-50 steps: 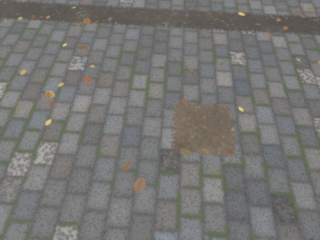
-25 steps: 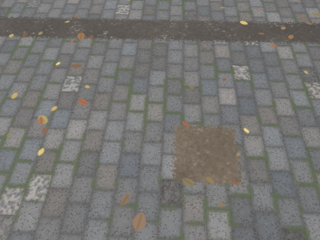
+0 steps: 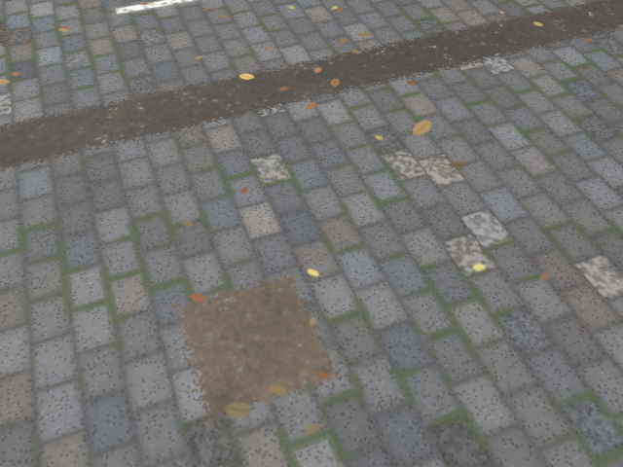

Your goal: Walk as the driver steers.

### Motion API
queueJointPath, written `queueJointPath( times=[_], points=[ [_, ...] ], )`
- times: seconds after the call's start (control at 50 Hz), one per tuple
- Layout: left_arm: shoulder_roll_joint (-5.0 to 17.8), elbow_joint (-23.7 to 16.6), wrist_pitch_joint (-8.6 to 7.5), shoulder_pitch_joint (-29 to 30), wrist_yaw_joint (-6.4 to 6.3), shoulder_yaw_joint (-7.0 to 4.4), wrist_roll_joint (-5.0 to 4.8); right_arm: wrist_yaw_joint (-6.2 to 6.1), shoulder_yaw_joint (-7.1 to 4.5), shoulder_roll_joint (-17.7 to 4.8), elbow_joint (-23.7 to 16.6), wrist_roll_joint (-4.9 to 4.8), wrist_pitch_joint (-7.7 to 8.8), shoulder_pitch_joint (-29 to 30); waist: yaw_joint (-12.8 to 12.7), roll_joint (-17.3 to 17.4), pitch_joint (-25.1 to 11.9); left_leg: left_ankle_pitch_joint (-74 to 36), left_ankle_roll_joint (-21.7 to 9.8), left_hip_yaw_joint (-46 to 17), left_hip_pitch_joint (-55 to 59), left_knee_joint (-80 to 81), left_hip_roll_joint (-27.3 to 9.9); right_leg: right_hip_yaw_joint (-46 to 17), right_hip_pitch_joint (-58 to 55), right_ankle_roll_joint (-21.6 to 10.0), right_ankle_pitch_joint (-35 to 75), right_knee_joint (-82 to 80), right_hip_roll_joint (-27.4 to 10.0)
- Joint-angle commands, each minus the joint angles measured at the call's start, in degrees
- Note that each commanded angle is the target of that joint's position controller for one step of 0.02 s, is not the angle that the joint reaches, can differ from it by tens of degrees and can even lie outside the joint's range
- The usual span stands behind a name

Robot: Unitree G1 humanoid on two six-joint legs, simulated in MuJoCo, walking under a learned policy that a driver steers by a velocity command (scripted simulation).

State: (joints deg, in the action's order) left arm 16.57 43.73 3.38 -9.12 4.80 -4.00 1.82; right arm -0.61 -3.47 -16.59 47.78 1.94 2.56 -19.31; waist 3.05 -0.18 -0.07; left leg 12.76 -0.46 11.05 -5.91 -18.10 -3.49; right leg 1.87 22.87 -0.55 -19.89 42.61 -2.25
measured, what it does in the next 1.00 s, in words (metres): walks ahead: right foot, then left foot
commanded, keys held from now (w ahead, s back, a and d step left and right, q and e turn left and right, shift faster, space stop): w+e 0.30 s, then e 0.06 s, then no key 0.16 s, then q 0.48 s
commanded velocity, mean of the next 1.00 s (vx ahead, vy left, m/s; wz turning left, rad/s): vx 0.24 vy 0.00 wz -0.18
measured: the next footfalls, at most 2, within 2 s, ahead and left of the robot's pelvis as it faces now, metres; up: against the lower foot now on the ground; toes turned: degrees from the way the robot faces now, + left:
right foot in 0.10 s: +0.08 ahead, -0.12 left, +0.00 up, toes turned -7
left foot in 0.54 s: +0.43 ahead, -0.05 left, +0.00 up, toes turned -17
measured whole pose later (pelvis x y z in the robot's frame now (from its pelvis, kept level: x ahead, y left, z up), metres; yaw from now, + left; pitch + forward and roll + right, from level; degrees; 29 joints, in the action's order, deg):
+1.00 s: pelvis +0.28 -0.11 -0.01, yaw -7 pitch +0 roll +0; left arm 14.4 47.2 1.2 -11.2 -3.0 -1.0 0.9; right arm 0.5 -4.4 -15.9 49.0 0.3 -3.4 -13.1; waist 1.8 1.5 2.2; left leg 7.3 -2.4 -7.5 -21.5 -26.9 7.4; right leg -2.5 14.9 -1.8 -16.2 29.1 3.1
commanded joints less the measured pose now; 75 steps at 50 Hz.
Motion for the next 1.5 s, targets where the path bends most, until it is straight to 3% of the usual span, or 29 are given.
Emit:
queueJointPath(
  times=[0.02, 0.08, 0.1, 0.12, 0.14, 0.2, 0.24, 0.36, 0.44, 0.5, 0.54, 0.56, 0.58, 0.6, 0.64, 0.66, 0.82, 0.96, 0.98, 1.0, 1.02, 1.04, 1.08, 1.22, 1.34, 1.42, 1.44, 1.46, 1.5],
  points=[
    [3.6, -5.8, -1.56, 5.5, 0.19, -0.27, -0.19, 0.5, -2.85, -10.2, -2.8, 0.15, 0.72, 1.1, 0.0, 8.5, 3.0, 13.4, -8.5, -10.3, -2.3, 9.0, -14.6, 3.4, -0.3, -2.3, -1.5, -5.8, 0.8],
    [4.4, -2.2, -2.73, -4.7, -0.68, -0.72, 0.64, 0.78, -2.79, -9.6, -2.8, -0.61, -0.21, 3.0, -5.4, 3.6, 1.1, 10.3, -6.0, -3.4, -10.8, -4.0, -11.9, 5.5, -16.9, -4.7, 1.2, -15.1, 4.6],
    [7.7, 1.0, -3.43, -13.8, -1.62, -2.09, 0.95, 1.07, -1.65, -6.1, -3.3, 0.0, -0.39, 2.7, -9.0, -6.8, -3.2, 7.6, -3.8, 2.1, -17.2, -22.1, -7.4, -3.5, -27.3, -6.5, -6.3, -20.8, 0.6],
    [15.6, 0.0, -3.94, -18.6, -2.59, -3.58, 0.33, 1.72, 0.04, -0.6, -8.3, 0.61, -0.29, 7.2, -10.9, -21.7, -3.3, 22.4, -0.2, 1.9, -37.7, -41.5, 1.2, -35.6, -35.1, -12.9, -24.2, -31.6, -16.9],
    [15.5, -0.6, -3.85, -16.8, -3.25, -3.4, -0.78, 1.8, -0.84, -5.1, -9.3, 1.91, -0.17, 10.0, -10.9, -12.7, 0.7, 20.6, -0.3, -9.1, -44.7, -47.1, 2.2, -44.2, -30.9, -17.2, -24.4, -36.1, -19.3],
    [8.7, -1.6, -4.46, -8.9, -3.98, -1.33, -1.08, 2.96, -1.34, -7.1, -6.4, 0.15, 1.11, 7.2, -4.3, -5.2, 5.2, 4.4, -0.1, -11.7, -37.6, -41.8, -2.8, -24.7, -23.5, -13.0, 2.5, -33.1, -9.8],
    [7.5, -1.5, -5.68, -8.5, -4.13, -0.82, -1.63, 2.97, -1.17, -6.6, -5.2, 1.24, 0.14, 5.3, -2.9, -4.9, 2.3, 1.0, 1.3, -10.8, -33.7, -41.3, -1.9, -19.7, -23.2, -12.5, 18.9, -31.9, -7.0],
    [8.0, 1.8, -6.31, -15.0, -4.76, -1.14, -1.9, 2.49, 0.23, -3.2, -8.9, 0.36, -0.92, 15.5, -4.5, -3.5, 3.9, -4.3, 3.5, -9.0, -34.9, -31.5, 1.1, -15.7, -21.7, -12.3, 45.7, -27.5, -4.5],
    [6.7, 3.6, -5.65, -17.6, -5.52, -0.56, -1.6, 2.36, 1.45, -1.8, -9.7, -0.47, -0.27, 19.3, -6.6, -5.2, 2.0, -11.3, 1.1, -7.1, -25.9, -19.5, 4.6, -13.2, -21.2, -8.2, 55.0, -23.0, -2.7],
    [7.6, 3.6, -6.0, -15.0, -6.18, -0.55, -1.18, 1.3, 0.7, -4.5, -6.8, -0.41, 0.38, 11.4, -3.1, -5.8, -0.8, -11.3, -2.4, -8.5, -12.9, -13.9, 6.8, -15.3, -21.1, -5.0, 60.6, -16.4, -3.1],
    [8.0, 3.3, -6.74, -12.3, -6.06, -0.55, -1.98, 0.21, 0.23, -6.2, -2.9, 0.19, 1.97, -0.7, 3.2, -2.6, -5.7, -25.6, -4.7, -11.3, 1.8, -5.7, 2.5, -13.6, -18.9, -3.6, 51.7, -1.0, 0.3],
    [3.4, 2.3, -7.01, -17.0, -6.03, 0.49, -2.45, -0.17, -0.16, -10.3, -2.6, 0.86, 2.5, -5.5, 1.9, 8.2, -13.5, -56.8, -9.3, -24.9, 15.3, -12.4, -13.0, -9.6, -10.4, -2.2, 16.3, 16.8, 6.2],
    [2.6, 5.0, -6.05, -27.5, -6.33, 0.29, -4.17, 0.27, -0.6, -10.4, -1.5, -1.05, 1.53, -5.6, -2.1, 16.2, -22.8, -69.5, -19.7, -42.1, 21.8, -10.8, -22.7, -9.7, -3.1, -1.1, -15.8, 29.7, 13.6],
    [5.7, 7.1, -5.14, -25.7, -6.44, 0.15, -1.29, 0.84, -0.14, -7.5, -3.0, -2.76, 0.78, -0.3, -3.1, 6.7, -17.5, -55.3, -19.5, -41.0, 13.2, -6.3, -19.5, -12.1, -1.9, -1.1, -11.4, 31.9, 10.5],
    [5.0, 5.4, -4.29, -15.5, -5.68, 0.5, 0.6, 0.65, 1.66, -1.5, -3.9, -2.42, -0.03, 8.8, -4.4, 2.3, -4.8, -35.6, -16.0, -31.5, 0.1, -1.2, -12.4, -8.2, 0.7, -0.5, -7.2, 26.5, 5.7],
    [4.7, 4.5, -3.55, -12.9, -5.4, 0.56, 0.83, 0.44, 1.55, -2.3, -3.5, -2.4, -0.29, 9.2, -4.7, 3.9, -2.4, -33.0, -14.5, -28.6, -3.9, 0.8, -9.7, -6.9, -0.2, 0.0, -6.3, 22.7, 4.2],
    [3.2, 2.8, -0.64, -6.6, -6.66, 1.52, -0.4, 0.96, -1.38, -7.3, -2.0, -0.89, -3.04, 7.0, -3.6, 7.3, -2.8, 2.5, -12.7, -30.7, -12.7, 5.7, -4.8, -3.5, -3.6, 1.6, -4.4, 6.5, 4.8],
    [2.4, 2.8, -2.49, -9.5, -8.0, 1.72, -1.45, 1.02, -2.66, -7.1, -2.6, -1.36, -5.57, 9.8, -5.3, 7.8, -1.1, 9.4, -7.2, -36.1, -18.0, 4.1, -2.0, -3.2, -15.0, -1.2, 1.3, -15.8, 6.9],
    [4.4, 2.8, -3.0, -10.7, -8.46, 1.22, -1.07, 0.89, -2.39, -5.9, -2.9, -1.83, -5.58, 9.5, -5.6, 5.1, -0.4, 13.0, -4.1, -34.2, -20.6, 1.1, 0.9, -6.7, -17.9, -2.5, -0.4, -23.9, 3.5],
    [10.5, 1.6, -3.12, -10.2, -8.95, -0.14, 0.02, 0.94, -1.66, -2.6, -4.5, -2.9, -5.31, 8.7, -4.5, -7.0, -1.1, 17.7, -0.5, -26.4, -26.7, -10.7, 7.1, -22.2, -20.2, -7.0, -9.7, -31.7, -10.1],
    [13.0, -0.2, -3.01, -2.9, -8.79, -0.94, 0.4, 0.52, -2.08, -3.7, -3.9, -1.77, -4.89, 8.2, -3.3, -13.2, 2.9, 17.5, 0.3, -15.1, -29.1, -26.4, 13.3, -31.7, -10.9, -11.9, -8.1, -36.4, -20.0],
    [8.5, -0.8, -3.13, -1.4, -8.61, 0.17, 0.48, 0.49, -3.04, -7.3, -2.9, -0.35, -4.87, 7.8, -1.9, -4.9, 2.8, 15.4, 0.4, -17.1, -24.3, -36.1, 8.8, -26.3, -6.5, -12.9, 1.3, -33.4, -18.3],
    [4.5, -2.0, -3.56, 2.9, -8.37, 1.35, -0.28, 0.97, -3.21, -5.9, -1.0, -0.23, -5.49, 3.4, 1.4, -3.4, 1.5, 10.3, 1.0, -15.7, -22.7, -44.9, 8.3, -15.0, -7.4, -10.2, 14.4, -29.6, -11.7],
    [6.9, -0.3, -3.42, -6.6, -7.75, 0.05, -0.28, 2.83, -1.89, -4.0, -4.2, -1.0, -6.97, 10.2, -5.2, -8.0, -0.7, 12.3, 4.2, -11.8, -27.6, -38.0, 5.3, -7.1, -24.3, -11.7, 35.1, -22.9, -12.7],
    [9.4, -0.3, -3.17, -4.9, -6.1, -1.25, 0.09, 3.16, -1.23, -3.7, -6.7, -2.1, -7.08, 11.7, -5.5, -10.9, -2.1, 14.3, 1.3, -6.8, -15.5, -24.0, 5.3, -2.7, -20.4, -10.7, 37.6, -19.2, -14.2],
    [9.4, 0.5, -2.62, -4.8, -5.75, -1.8, -0.71, 2.23, -1.48, -4.8, -6.2, -1.05, -5.48, 7.2, -1.5, -4.4, -3.4, -2.1, -1.9, -9.6, -0.8, -1.7, 5.0, 2.7, -11.5, -3.6, 23.5, -7.3, -12.4],
    [5.8, -0.9, -2.23, -6.5, -5.46, -1.01, -0.11, 1.57, -2.75, -11.2, -6.5, -0.19, -4.49, 5.5, -2.2, 10.6, -3.8, -12.7, -4.9, -28.6, 7.6, 2.7, -8.9, 7.5, 2.2, 0.6, -0.3, 7.4, -6.7],
    [3.4, -4.9, -1.33, -0.9, -6.46, 0.03, -0.17, 1.68, -4.53, -17.8, -6.3, -1.07, -4.29, 1.9, 0.6, 16.6, -2.7, -34.1, -15.4, -41.2, 4.9, -0.1, -19.8, 3.0, 11.7, 2.3, -18.2, 15.3, 2.3],
    [5.6, -3.6, -0.78, 0.1, -6.49, -0.41, -0.97, 1.13, -3.07, -11.3, -6.0, -1.87, -4.48, 3.9, -0.8, 6.7, 0.4, -30.5, -16.6, -32.5, 2.9, -0.7, -13.7, -3.5, 12.4, 2.3, -11.6, 21.7, -0.6]
  ],
)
